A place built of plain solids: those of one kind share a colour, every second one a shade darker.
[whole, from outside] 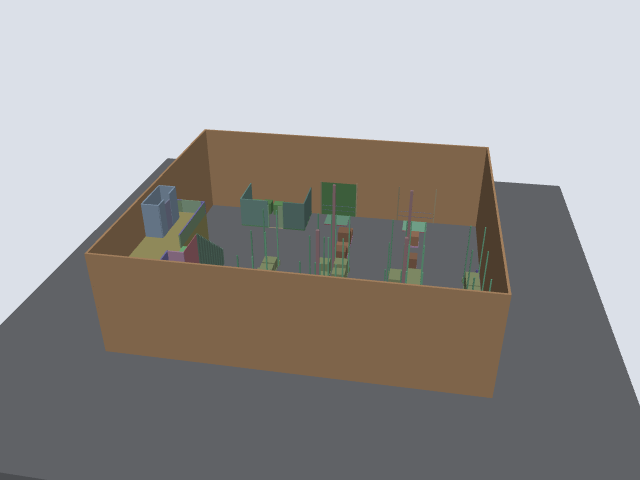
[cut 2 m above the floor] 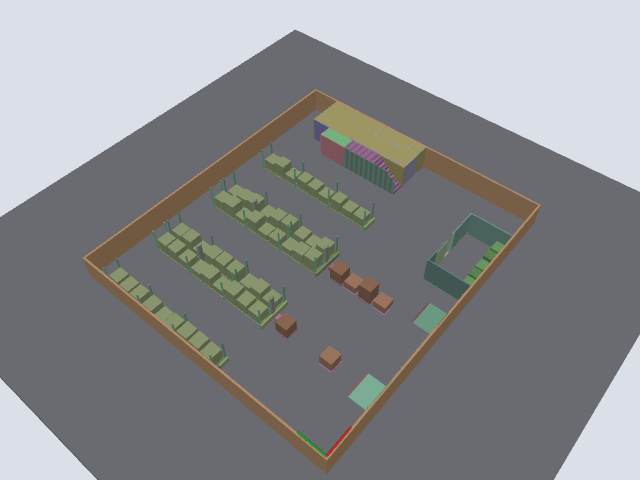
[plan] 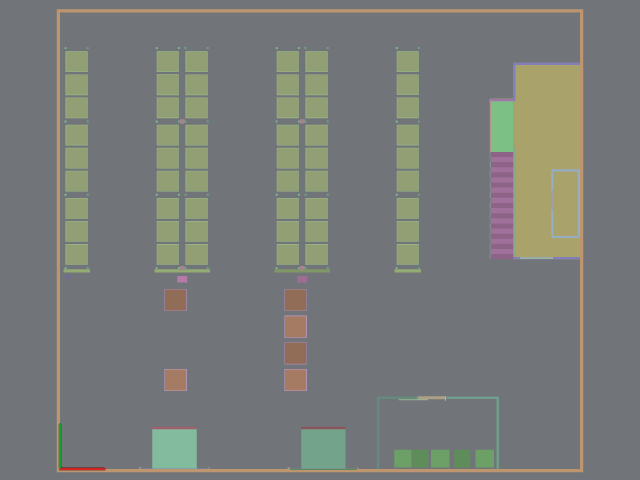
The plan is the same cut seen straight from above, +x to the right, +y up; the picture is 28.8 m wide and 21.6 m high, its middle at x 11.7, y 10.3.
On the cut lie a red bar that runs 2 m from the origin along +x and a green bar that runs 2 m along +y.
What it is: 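Racking aisles and the goods-in floor of a storage hall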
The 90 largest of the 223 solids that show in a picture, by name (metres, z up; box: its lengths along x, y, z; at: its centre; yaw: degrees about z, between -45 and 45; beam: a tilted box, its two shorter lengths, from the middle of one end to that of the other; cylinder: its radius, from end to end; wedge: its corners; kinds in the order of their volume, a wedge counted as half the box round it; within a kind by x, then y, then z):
{
 "mezz_deck_1": {"box": [3.0, 8.84, 4.32], "at": [21.9, 13.86, 2.11]},
 "wall_1": {"box": [0.15, 20.84, 7.22], "at": [-0.07, 10.27, 3.56]},
 "wall_2": {"box": [23.7, 0.15, 7.22], "at": [11.7, -0.07, 3.56]},
 "wall_3": {"box": [23.7, 0.15, 7.22], "at": [11.7, 20.61, 3.56]},
 "wall_4": {"box": [0.15, 20.84, 7.22], "at": [23.48, 10.27, 3.56]},
 "row_load_1": {"box": [0.95, 0.89, 1.01], "at": [0.75, 9.65, 0.65]},
 "row_load_2": {"box": [0.95, 0.89, 1.15], "at": [0.75, 10.69, 0.71]},
 "row_load_3": {"box": [0.95, 0.89, 1.18], "at": [0.75, 11.72, 0.73]},
 "row_load_4": {"box": [0.95, 0.89, 0.91], "at": [0.75, 12.95, 0.6]},
 "row_load_5": {"box": [0.95, 0.89, 0.69], "at": [0.75, 13.99, 0.49]},
 "row_load_6": {"box": [0.95, 0.89, 1.0], "at": [0.75, 15.02, 0.64]},
 "row_load_7": {"box": [0.95, 0.89, 1.07], "at": [0.75, 16.25, 0.67]},
 "row_load_8": {"box": [0.95, 0.89, 1.07], "at": [0.75, 17.29, 0.67]},
 "row_load_9": {"box": [0.95, 0.89, 1.14], "at": [0.75, 18.32, 0.71]},
 "row_load_10": {"box": [0.95, 0.89, 0.85], "at": [4.85, 9.65, 0.57]},
 "row_load_11": {"box": [0.95, 0.89, 0.98], "at": [4.85, 10.69, 0.63]},
 "row_load_12": {"box": [0.95, 0.89, 1.2], "at": [4.85, 11.72, 0.74]},
 "row_load_13": {"box": [0.95, 0.89, 1.02], "at": [4.85, 13.99, 0.65]},
 "row_load_14": {"box": [0.95, 0.89, 0.7], "at": [4.85, 15.02, 0.49]},
 "row_load_15": {"box": [0.95, 0.89, 0.85], "at": [4.85, 16.25, 0.57]},
 "row_load_16": {"box": [0.95, 0.89, 1.12], "at": [4.85, 17.29, 0.7]},
 "row_load_17": {"box": [0.95, 0.89, 1.08], "at": [4.85, 18.32, 0.68]},
 "row_load_18": {"box": [0.95, 0.89, 0.68], "at": [6.15, 9.65, 0.48]},
 "row_load_19": {"box": [0.95, 0.89, 0.98], "at": [6.15, 10.69, 0.63]},
 "row_load_20": {"box": [0.95, 0.89, 1.09], "at": [6.15, 12.95, 0.68]},
 "row_load_21": {"box": [0.95, 0.89, 1.17], "at": [6.15, 13.99, 0.73]},
 "row_load_22": {"box": [0.95, 0.89, 1.04], "at": [6.15, 15.02, 0.66]},
 "row_load_23": {"box": [0.95, 0.89, 1.06], "at": [6.15, 17.29, 0.67]},
 "row_load_24": {"box": [0.95, 0.89, 0.92], "at": [6.15, 18.32, 0.6]},
 "row_load_25": {"box": [0.95, 0.89, 1.18], "at": [10.25, 9.65, 0.73]},
 "row_load_26": {"box": [0.95, 0.89, 0.97], "at": [10.25, 10.69, 0.63]},
 "row_load_27": {"box": [0.95, 0.89, 0.65], "at": [10.25, 11.72, 0.46]},
 "row_load_28": {"box": [0.95, 0.89, 0.7], "at": [10.25, 12.95, 0.49]},
 "row_load_29": {"box": [0.95, 0.89, 1.17], "at": [10.25, 15.02, 0.72]},
 "row_load_30": {"box": [0.95, 0.89, 1.18], "at": [10.25, 17.29, 0.73]},
 "row_load_31": {"box": [0.95, 0.89, 0.98], "at": [10.25, 18.32, 0.63]},
 "row_load_32": {"box": [0.95, 0.89, 1.09], "at": [11.55, 9.65, 0.68]},
 "row_load_33": {"box": [0.95, 0.89, 0.71], "at": [11.55, 11.72, 0.5]},
 "row_load_34": {"box": [0.95, 0.89, 1.1], "at": [11.55, 12.95, 0.69]},
 "row_load_35": {"box": [0.95, 0.89, 0.99], "at": [11.55, 13.99, 0.63]},
 "row_load_36": {"box": [0.95, 0.89, 1.06], "at": [11.55, 16.25, 0.67]},
 "row_load_37": {"box": [0.95, 0.89, 0.86], "at": [11.55, 17.29, 0.57]},
 "row_load_38": {"box": [0.95, 0.89, 0.76], "at": [15.65, 9.65, 0.52]},
 "row_load_39": {"box": [0.95, 0.89, 0.76], "at": [15.65, 10.69, 0.52]},
 "row_load_40": {"box": [0.95, 0.89, 1.01], "at": [15.65, 11.72, 0.64]},
 "row_load_41": {"box": [0.95, 0.89, 0.69], "at": [15.65, 12.95, 0.49]},
 "row_load_42": {"box": [0.95, 0.89, 0.92], "at": [15.65, 13.99, 0.6]},
 "row_load_43": {"box": [0.95, 0.89, 0.98], "at": [15.65, 15.02, 0.63]},
 "row_load_44": {"box": [0.95, 0.89, 0.63], "at": [15.65, 16.25, 0.46]},
 "row_load_45": {"box": [0.95, 0.89, 1.2], "at": [15.65, 17.29, 0.74]},
 "row_load_46": {"box": [0.95, 0.89, 0.9], "at": [15.65, 18.32, 0.59]},
 "mezz_head_landing_1": {"box": [1.02, 2.28, 4.32], "at": [19.89, 15.41, 2.11]},
 "mezz_steps_1": {"box": [1.02, 0.23, 2.38], "at": [19.89, 12.08, 1.14]},
 "mezz_steps_2": {"box": [1.02, 0.23, 2.57], "at": [19.89, 12.31, 1.24]},
 "mezz_steps_3": {"box": [1.02, 0.23, 2.77], "at": [19.89, 12.54, 1.33]},
 "mezz_steps_4": {"box": [1.02, 0.23, 2.96], "at": [19.89, 12.77, 1.43]},
 "mezz_steps_5": {"box": [1.02, 0.23, 3.15], "at": [19.89, 13.0, 1.53]},
 "mezz_steps_6": {"box": [1.02, 0.23, 3.35], "at": [19.89, 13.23, 1.62]},
 "mezz_steps_7": {"box": [1.02, 0.23, 3.54], "at": [19.89, 13.46, 1.72]},
 "mezz_steps_8": {"box": [1.02, 0.23, 3.74], "at": [19.89, 13.69, 1.82]},
 "mezz_steps_9": {"box": [1.02, 0.23, 3.93], "at": [19.89, 13.92, 1.92]},
 "mezz_steps_10": {"box": [1.02, 0.23, 4.12], "at": [19.89, 14.15, 2.01]},
 "mezz_par_whole_1": {"box": [0.1, 4.96, 5.32], "at": [20.45, 12.02, 2.61]},
 "mezz_par_whole_2": {"box": [0.1, 1.63, 5.32], "at": [20.45, 17.36, 2.61]},
 "mezz_par_whole_3": {"box": [3.0, 0.1, 5.32], "at": [21.9, 18.22, 2.61]},
 "mezz_par_whole_4": {"box": [1.2, 0.1, 5.32], "at": [22.8, 9.49, 2.61]},
 "office_1": {"box": [0.1, 1.2, 6.82], "at": [22.15, 11.04, 3.36]},
 "office_2": {"box": [0.1, 0.9, 6.82], "at": [22.15, 12.99, 3.36]},
 "office_3": {"box": [1.2, 0.1, 6.82], "at": [22.75, 10.44, 3.36]},
 "office_4": {"box": [1.2, 0.1, 6.82], "at": [22.75, 13.44, 3.36]},
 "office_5": {"box": [0.1, 3.0, 6.82], "at": [23.35, 11.94, 3.36]},
 "lane_load_1": {"box": [0.95, 0.95, 0.86], "at": [5.2, 4.0, 0.57]},
 "lane_load_2": {"box": [0.95, 0.95, 0.96], "at": [5.2, 7.6, 0.62]},
 "lane_load_3": {"box": [0.95, 0.95, 0.63], "at": [10.6, 4.0, 0.45]},
 "lane_load_4": {"box": [0.95, 0.95, 1.34], "at": [10.6, 5.2, 0.81]},
 "lane_load_5": {"box": [0.95, 0.95, 0.66], "at": [10.6, 6.4, 0.47]},
 "lane_load_6": {"box": [0.95, 0.95, 1.05], "at": [10.6, 7.6, 0.67]},
 "mezz_par_1": {"box": [0.1, 4.96, 5.28], "at": [20.45, 12.02, 2.59]},
 "mezz_par_2": {"box": [1.2, 0.1, 5.28], "at": [22.8, 9.49, 2.59]},
 "room_stock_1": {"box": [0.78, 0.8, 0.85], "at": [15.43, 0.46, 0.38]},
 "room_stock_2": {"box": [0.73, 0.8, 0.99], "at": [16.22, 0.46, 0.45]},
 "room_stock_3": {"box": [0.84, 0.8, 1.02], "at": [17.11, 0.46, 0.46]},
 "room_stock_4": {"box": [0.73, 0.8, 1.09], "at": [18.1, 0.46, 0.5]},
 "room_stock_5": {"box": [0.83, 0.8, 1.03], "at": [19.11, 0.46, 0.46]},
 "room_wall_1": {"box": [0.1, 3.15, 2.55], "at": [14.31, 1.58, 1.23]},
 "room_wall_2": {"box": [2.37, 0.1, 2.55], "at": [18.56, 3.2, 1.23]},
 "room_wall_3": {"box": [0.1, 3.15, 2.55], "at": [19.7, 1.58, 1.23]},
 "mezz_gate_base_1": {"box": [1.5, 0.1, 4.32], "at": [21.45, 9.49, 2.11]},
 "mezz_landing_whole_1": {"box": [1.06, 0.1, 5.32], "at": [19.87, 16.6, 2.61]},
 "mezz_landing_1": {"box": [1.06, 0.1, 5.28], "at": [19.87, 16.6, 2.59]}
}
